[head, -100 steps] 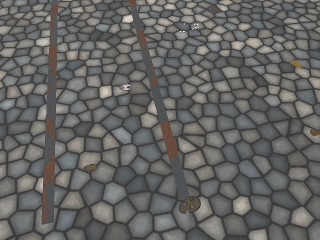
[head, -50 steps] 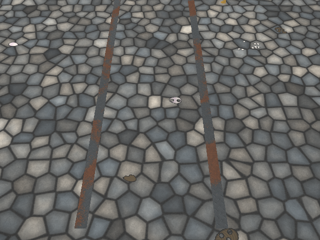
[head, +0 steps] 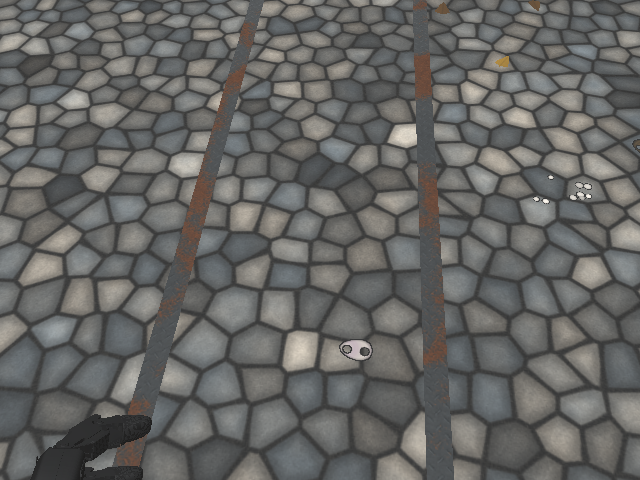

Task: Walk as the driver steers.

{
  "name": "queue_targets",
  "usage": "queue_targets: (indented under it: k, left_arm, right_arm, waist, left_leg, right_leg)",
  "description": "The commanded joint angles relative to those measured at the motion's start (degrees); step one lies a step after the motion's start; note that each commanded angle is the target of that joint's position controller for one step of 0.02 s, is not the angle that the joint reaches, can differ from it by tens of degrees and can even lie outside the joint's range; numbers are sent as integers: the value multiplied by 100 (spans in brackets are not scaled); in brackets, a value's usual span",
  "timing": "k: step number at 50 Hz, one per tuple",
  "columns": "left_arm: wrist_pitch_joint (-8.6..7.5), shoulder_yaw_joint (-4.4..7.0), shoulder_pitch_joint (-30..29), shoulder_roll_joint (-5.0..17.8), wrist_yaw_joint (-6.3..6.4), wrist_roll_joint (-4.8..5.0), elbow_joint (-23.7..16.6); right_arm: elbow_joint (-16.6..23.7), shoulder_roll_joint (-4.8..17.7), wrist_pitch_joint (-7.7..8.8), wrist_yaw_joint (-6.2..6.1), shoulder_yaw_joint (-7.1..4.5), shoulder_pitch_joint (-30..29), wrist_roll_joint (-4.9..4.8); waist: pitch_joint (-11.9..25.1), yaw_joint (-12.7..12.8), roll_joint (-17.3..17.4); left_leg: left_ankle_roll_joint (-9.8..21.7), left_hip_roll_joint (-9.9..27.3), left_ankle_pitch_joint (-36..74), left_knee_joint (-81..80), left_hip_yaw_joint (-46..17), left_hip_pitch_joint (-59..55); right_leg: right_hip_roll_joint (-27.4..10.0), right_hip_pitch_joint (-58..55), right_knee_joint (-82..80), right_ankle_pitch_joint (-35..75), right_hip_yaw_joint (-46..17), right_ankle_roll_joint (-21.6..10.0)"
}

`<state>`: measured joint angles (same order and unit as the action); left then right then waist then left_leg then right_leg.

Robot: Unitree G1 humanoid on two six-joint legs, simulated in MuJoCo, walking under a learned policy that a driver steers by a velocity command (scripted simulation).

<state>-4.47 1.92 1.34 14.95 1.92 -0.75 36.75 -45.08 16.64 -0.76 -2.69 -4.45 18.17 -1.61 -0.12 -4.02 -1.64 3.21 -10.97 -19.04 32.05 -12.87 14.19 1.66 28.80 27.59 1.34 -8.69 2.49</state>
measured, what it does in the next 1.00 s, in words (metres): walks ahead: left foot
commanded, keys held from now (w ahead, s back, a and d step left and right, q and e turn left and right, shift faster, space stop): q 0.08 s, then no key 0.48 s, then e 0.44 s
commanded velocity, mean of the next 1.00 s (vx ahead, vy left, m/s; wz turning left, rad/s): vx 0.03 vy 0.00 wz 0.03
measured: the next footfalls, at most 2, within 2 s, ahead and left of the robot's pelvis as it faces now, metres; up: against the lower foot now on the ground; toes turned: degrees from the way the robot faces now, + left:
left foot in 0.38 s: +0.08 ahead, +0.12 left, +0.00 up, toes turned +5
left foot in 1.38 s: +0.26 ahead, +0.10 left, +0.00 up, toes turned -14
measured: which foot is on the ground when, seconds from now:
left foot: down 0.00-0.00, up 0.02-0.36, down 0.38-0.88, up 0.90-1.00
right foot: down 0.00-1.00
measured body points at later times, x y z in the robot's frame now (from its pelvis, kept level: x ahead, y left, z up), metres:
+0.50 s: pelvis +0.06 +0.00 +0.01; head +0.06 +0.02 +0.46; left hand +0.14 +0.28 -0.11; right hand +0.22 -0.23 -0.10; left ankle +0.04 +0.12 -0.73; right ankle +0.14 -0.12 -0.73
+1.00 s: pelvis +0.10 -0.03 +0.01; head +0.14 -0.05 +0.45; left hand +0.25 +0.25 -0.08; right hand +0.23 -0.32 -0.11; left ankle +0.04 +0.12 -0.64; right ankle +0.13 -0.10 -0.73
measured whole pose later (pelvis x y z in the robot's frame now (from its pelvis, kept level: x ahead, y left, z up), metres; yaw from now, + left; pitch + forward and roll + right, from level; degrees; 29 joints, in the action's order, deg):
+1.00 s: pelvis +0.10 -0.03 +0.01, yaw -3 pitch +2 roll +2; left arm -0.3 3.9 10.6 16.5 -0.5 0.4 40.2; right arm -44.1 17.1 -1.5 -3.0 -5.2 7.1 0.0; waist -3.3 0.6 1.2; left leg -2.7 -1.6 -30.3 65.3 -2.3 26.1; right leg 3.0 20.2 31.9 -13.6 -1.6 -3.9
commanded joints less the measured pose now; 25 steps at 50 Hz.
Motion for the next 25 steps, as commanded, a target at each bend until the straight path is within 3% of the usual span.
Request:
queue_targets:
  k: [1,2,3,4,5,7,8,11,15,17,18,19,20,21,22,23,25]
  left_arm:
    - [53,318,1109,1003,72,-143,-204]
    - [150,359,1364,996,35,-105,-133]
    - [201,340,1037,799,16,-9,-290]
    - [259,269,791,573,13,-23,-341]
    - [320,225,535,506,-1,-48,-374]
    - [378,245,190,633,-29,-119,-351]
    - [380,251,166,624,-47,-129,-321]
    - [375,264,183,589,-77,-41,-229]
    - [426,316,437,752,-85,48,-50]
    - [460,292,467,742,-83,109,45]
    - [454,265,677,670,-86,137,156]
    - [417,217,832,543,-118,102,215]
    - [338,145,1015,246,-181,-23,128]
    - [304,158,686,313,-164,-37,103]
    - [302,189,538,420,-154,-34,138]
    - [314,191,499,386,-137,-61,207]
    - [357,232,734,494,-102,-82,329]
  right_arm:
    - [502,-26,70,14,-3,259,84]
    - [597,368,95,77,2,757,-24]
    - [479,867,29,73,-141,613,-6]
    - [504,1033,-96,22,-226,156,-9]
    - [492,969,-221,-27,-241,-2,8]
    - [535,644,-303,-32,-185,-2,38]
    - [520,465,-284,-16,-144,66,50]
    - [508,239,-215,29,-44,-45,108]
    - [535,350,-170,129,-18,-335,139]
    - [416,304,-146,189,-18,-173,148]
    - [397,334,-142,207,-21,-160,186]
    - [461,535,-133,197,-33,-151,269]
    - [482,1008,-147,158,-121,-326,304]
    - [495,563,-106,193,-15,-614,344]
    - [564,274,-33,210,82,-938,375]
    - [494,212,30,215,98,-906,373]
    - [391,281,128,224,101,-819,312]
  waist:
    - [1280,427,-833]
    - [2025,356,-1688]
    - [1686,401,-1045]
    - [1173,479,-637]
    - [866,429,-397]
    - [448,236,-522]
    - [455,190,-572]
    - [687,251,-649]
    - [722,438,-776]
    - [593,277,-694]
    - [526,251,-617]
    - [521,294,-302]
    - [505,667,935]
    - [331,515,1274]
    - [94,546,1080]
    - [65,509,1030]
    - [-67,533,977]
  left_leg:
    - [-212,175,-1586,1968,-283,1716]
    - [-346,203,-2413,2968,33,2250]
    - [-561,607,-1928,3602,246,2419]
    - [-673,763,-1386,3893,456,2584]
    - [-752,854,-1071,3988,556,2438]
    - [-794,890,-684,3768,807,1898]
    - [-790,864,-598,3468,935,1610]
    - [-743,1000,-515,2278,1053,1042]
    - [-567,1091,-184,927,1147,481]
    - [-351,993,486,-254,1314,-175]
    - [-199,979,717,-752,1277,-568]
    - [21,1454,934,-985,715,-983]
    - [444,2274,993,-1117,-183,-799]
    - [704,2453,85,-1506,-428,196]
    - [490,2139,-492,-1567,-190,445]
    - [252,1889,-636,-1511,30,495]
    - [69,1732,-514,-1475,186,576]
  right_leg:
    - [-1846,-3476,-10,3201,-1262,-984]
    - [-2880,-3912,-299,2249,-2720,-1850]
    - [-2580,-3469,-563,706,-2709,-1844]
    - [-2149,-2947,-646,-174,-2014,-1591]
    - [-1800,-2341,-797,-626,-1550,-1431]
    - [-1371,-1293,-1045,-625,-858,-1370]
    - [-1209,-1088,-1088,-516,-561,-1362]
    - [-1235,-1171,-1080,-373,-347,-1528]
    - [-1446,-1403,-1076,-942,-567,-1631]
    - [-1336,-1158,-920,-1287,-447,-1443]
    - [-1194,-915,-835,-1490,-337,-1193]
    - [-1001,-538,-511,-1744,-121,-789]
    - [-337,-327,122,-2107,653,-337]
    - [-284,-872,92,-2035,744,-158]
    - [-330,-1233,17,-1562,660,-123]
    - [-329,-1428,-83,-1214,672,-102]
    - [-410,-1637,-176,-956,581,-112]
